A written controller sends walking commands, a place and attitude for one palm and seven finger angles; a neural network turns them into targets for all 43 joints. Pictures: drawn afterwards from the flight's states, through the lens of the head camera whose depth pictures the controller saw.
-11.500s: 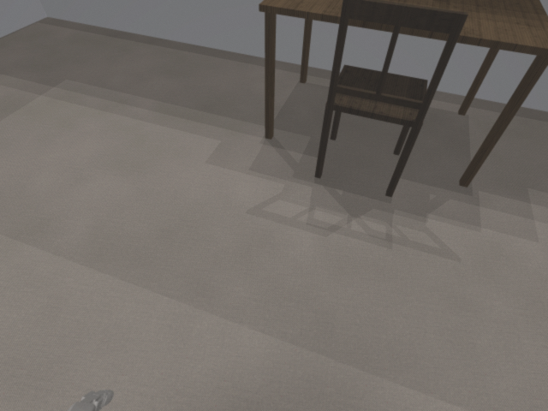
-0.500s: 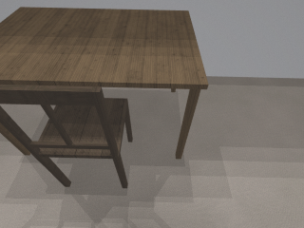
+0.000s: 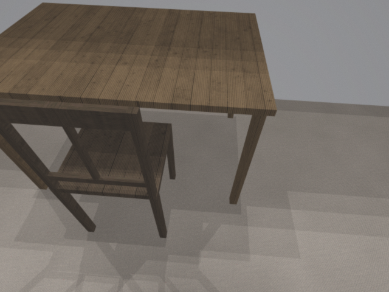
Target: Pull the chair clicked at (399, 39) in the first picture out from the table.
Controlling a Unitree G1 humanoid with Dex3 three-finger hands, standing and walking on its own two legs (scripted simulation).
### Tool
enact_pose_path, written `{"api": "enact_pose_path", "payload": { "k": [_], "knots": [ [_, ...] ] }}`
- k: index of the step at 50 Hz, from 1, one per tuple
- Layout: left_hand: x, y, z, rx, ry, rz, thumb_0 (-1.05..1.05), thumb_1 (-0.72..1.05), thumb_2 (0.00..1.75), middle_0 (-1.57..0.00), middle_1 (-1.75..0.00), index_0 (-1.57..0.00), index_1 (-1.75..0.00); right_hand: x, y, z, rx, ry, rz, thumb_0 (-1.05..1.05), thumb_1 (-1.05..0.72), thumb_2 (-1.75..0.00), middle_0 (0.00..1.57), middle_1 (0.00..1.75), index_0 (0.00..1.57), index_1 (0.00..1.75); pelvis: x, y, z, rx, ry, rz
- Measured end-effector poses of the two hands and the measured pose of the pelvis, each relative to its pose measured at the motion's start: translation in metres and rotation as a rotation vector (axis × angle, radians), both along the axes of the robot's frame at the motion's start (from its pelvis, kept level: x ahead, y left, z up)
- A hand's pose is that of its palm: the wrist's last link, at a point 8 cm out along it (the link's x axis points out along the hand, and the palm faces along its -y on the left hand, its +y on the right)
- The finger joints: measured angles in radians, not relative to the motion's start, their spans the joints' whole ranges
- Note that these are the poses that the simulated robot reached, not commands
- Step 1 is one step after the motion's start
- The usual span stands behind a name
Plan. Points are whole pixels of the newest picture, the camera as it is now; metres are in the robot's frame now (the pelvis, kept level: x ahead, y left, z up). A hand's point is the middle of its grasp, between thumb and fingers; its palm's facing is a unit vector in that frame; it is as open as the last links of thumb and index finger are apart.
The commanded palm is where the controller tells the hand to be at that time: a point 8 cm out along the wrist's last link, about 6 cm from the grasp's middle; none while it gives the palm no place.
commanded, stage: look again from close up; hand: left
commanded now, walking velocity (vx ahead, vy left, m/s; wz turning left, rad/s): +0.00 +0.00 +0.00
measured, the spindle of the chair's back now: (83, 154) +0.49 +0.38 -0.10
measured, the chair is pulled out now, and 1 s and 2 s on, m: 0.00 0.00 0.00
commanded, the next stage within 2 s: raise the hand toward the chair's back in 1.42 s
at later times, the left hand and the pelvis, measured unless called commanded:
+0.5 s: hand out of the picture +0.01 +0.22 -0.17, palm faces -0.03 -0.97 -0.23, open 7.4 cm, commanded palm none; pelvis -0.01 +0.03 +0.00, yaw -1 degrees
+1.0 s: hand out of the picture +0.02 +0.17 -0.18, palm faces -0.02 -0.98 -0.19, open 7.4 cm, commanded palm none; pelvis +0.02 -0.01 +0.00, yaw -1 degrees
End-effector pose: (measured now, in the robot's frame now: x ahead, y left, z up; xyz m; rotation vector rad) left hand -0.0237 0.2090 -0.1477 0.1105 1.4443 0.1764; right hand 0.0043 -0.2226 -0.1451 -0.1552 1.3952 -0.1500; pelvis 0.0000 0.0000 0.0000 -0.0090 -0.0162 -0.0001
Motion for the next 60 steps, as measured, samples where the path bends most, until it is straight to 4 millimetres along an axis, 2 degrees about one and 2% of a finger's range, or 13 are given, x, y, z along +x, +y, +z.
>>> {"api": "enact_pose_path", "payload": {
  "k": [7,13,18,24,34,43,60],
  "knots": [
    [0.015,0.031,-0.003,0.020,-0.055,-0.058,0.01,0.90,0.90,-0.20,-0.30,-0.20,-0.30,0.017,0.012,0.000,-0.019,-0.106,0.011,0.01,-0.94,-0.90,0.20,0.30,0.19,0.30,-0.006,0.021,-0.006,-0.007,0.001,-0.009],
    [0.031,0.055,0.002,0.056,-0.111,-0.070,0.01,0.91,0.90,-0.20,-0.30,-0.19,-0.30,0.017,0.021,-0.002,-0.017,-0.122,0.021,0.01,-0.95,-0.90,0.20,0.30,0.20,0.30,-0.008,0.030,-0.006,0.002,-0.006,-0.015],
    [0.034,0.062,0.007,0.066,-0.113,-0.089,0.00,0.91,0.90,-0.20,-0.30,-0.19,-0.30,0.011,0.023,0.000,-0.008,-0.112,0.018,0.01,-0.95,-0.90,0.20,0.30,0.20,0.30,-0.011,0.032,-0.004,0.011,0.003,-0.021],
    [0.028,0.056,0.009,0.056,-0.078,-0.096,0.00,0.91,0.90,-0.20,-0.30,-0.19,-0.30,0.001,0.021,0.000,0.003,-0.069,0.014,0.01,-0.93,-0.90,0.20,0.30,0.20,0.30,-0.010,0.027,-0.001,0.017,0.021,-0.024],
    [0.020,0.029,0.004,0.017,-0.021,-0.085,0.01,0.91,0.90,-0.20,-0.30,-0.19,-0.30,-0.002,0.012,0.000,0.008,-0.021,0.001,0.01,-0.92,-0.90,0.20,0.30,0.20,0.30,0.000,0.014,-0.001,0.021,0.025,-0.026],
    [0.031,0.010,0.002,0.002,-0.030,-0.081,0.01,0.90,0.90,-0.20,-0.30,-0.20,-0.30,0.010,-0.001,-0.001,0.002,-0.022,-0.002,0.01,-0.92,-0.90,0.20,0.30,0.20,0.30,0.008,0.002,-0.001,0.022,0.025,-0.026],
    [0.053,0.002,0.005,0.030,-0.063,-0.075,0.00,0.91,0.90,-0.20,-0.30,-0.20,-0.30,0.030,-0.019,-0.001,-0.003,-0.036,0.006,0.00,-0.92,-0.90,0.20,0.30,0.20,0.30,0.021,-0.016,0.000,0.024,0.025,-0.021]
  ]
}}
